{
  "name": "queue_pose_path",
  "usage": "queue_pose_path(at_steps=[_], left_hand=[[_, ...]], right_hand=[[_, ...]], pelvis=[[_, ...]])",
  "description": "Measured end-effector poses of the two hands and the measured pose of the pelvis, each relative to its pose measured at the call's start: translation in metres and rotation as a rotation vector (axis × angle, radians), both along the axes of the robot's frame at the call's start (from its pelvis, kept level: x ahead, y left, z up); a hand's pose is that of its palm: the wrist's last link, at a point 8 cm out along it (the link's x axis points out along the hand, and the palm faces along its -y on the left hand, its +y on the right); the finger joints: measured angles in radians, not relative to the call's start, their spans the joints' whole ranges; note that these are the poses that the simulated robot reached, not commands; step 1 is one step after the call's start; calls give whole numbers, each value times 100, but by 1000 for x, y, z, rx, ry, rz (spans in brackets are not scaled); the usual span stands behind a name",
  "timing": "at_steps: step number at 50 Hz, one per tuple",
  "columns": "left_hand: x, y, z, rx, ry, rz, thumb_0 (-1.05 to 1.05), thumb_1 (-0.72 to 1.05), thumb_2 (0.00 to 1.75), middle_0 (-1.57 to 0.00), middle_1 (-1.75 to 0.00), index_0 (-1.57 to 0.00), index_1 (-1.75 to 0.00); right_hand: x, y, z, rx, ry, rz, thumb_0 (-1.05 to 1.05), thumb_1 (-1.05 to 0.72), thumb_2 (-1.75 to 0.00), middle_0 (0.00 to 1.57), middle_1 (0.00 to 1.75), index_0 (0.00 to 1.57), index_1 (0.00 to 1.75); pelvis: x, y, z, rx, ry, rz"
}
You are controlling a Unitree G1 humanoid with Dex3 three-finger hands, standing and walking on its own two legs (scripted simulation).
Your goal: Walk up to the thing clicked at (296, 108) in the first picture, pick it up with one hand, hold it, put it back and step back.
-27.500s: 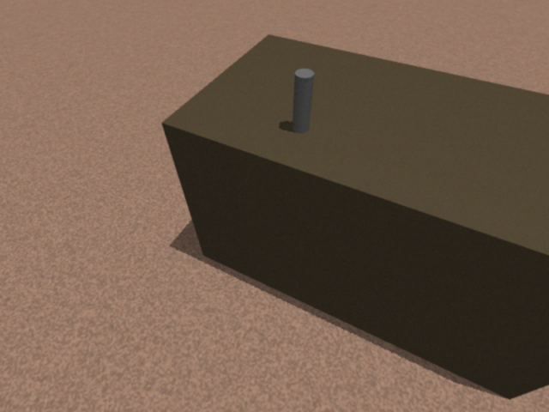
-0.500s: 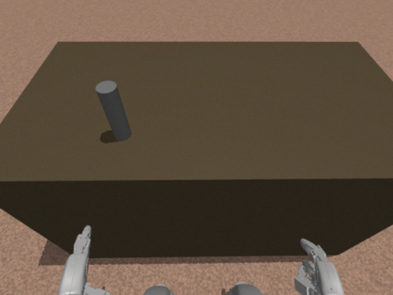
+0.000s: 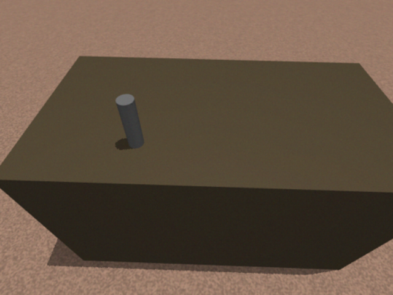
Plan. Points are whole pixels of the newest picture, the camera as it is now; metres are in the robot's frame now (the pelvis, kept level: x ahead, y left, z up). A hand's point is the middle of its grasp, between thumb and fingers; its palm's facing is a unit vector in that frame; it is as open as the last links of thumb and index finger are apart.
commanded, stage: stand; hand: left
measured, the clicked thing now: (131, 123) +0.52 +0.20 +0.03
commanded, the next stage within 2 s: none
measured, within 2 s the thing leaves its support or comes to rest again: neither
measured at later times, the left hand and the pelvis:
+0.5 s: hand out of the picture +0.03 +0.26 -0.13, palm faces -0.01 -0.93 -0.36, open 7.5 cm; pelvis -0.01 +0.00 +0.03, yaw +1 degrees
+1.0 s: hand out of the picture +0.07 +0.25 -0.13, palm faces +0.00 -0.94 -0.35, open 7.3 cm; pelvis +0.00 +0.00 +0.03, yaw +0 degrees
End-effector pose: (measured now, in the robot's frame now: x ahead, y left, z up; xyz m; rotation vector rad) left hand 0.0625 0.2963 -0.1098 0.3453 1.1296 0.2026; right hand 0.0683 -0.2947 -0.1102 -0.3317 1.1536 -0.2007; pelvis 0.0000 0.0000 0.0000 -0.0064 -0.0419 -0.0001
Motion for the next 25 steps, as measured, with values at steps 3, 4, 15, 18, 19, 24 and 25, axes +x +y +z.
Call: queue_pose_path(at_steps=[3,4,15,18,19,24,25], left_hand=[[-10,-1,2,-8,27,13,-1,-18,41,-17,-23,-17,-22],[-13,-1,2,-10,36,16,-1,-12,47,-18,-24,-17,-23],[-33,0,12,-11,93,47,0,63,84,-21,-30,-20,-29],[-35,2,14,-8,103,51,0,75,87,-21,-30,-20,-29],[-36,2,15,-7,106,53,0,78,87,-21,-30,-20,-29],[-35,3,16,-5,119,56,0,86,89,-21,-30,-21,-30],[-34,2,17,-6,120,58,0,87,89,-21,-30,-21,-30]], right_hand=[[-6,5,1,17,18,-3,1,-91,-90,21,30,20,30],[-7,6,2,22,22,-4,1,-91,-90,21,30,20,30],[-21,8,8,42,63,-19,1,-91,-90,21,30,20,30],[-24,5,9,39,76,-25,1,-91,-90,21,30,20,30],[-25,3,9,37,80,-27,1,-91,-90,21,30,20,30],[-28,-1,11,30,98,-35,1,-91,-90,21,30,20,30],[-28,-2,11,29,100,-36,1,-91,-90,21,30,20,30]], pelvis=[[-2,0,5,-1,-9,3],[-3,0,7,-1,-12,4],[-11,-1,21,1,-33,10],[-12,-1,23,1,-33,11],[-12,-2,23,2,-33,11],[-11,-2,25,3,-33,11],[-11,-2,25,3,-32,11]])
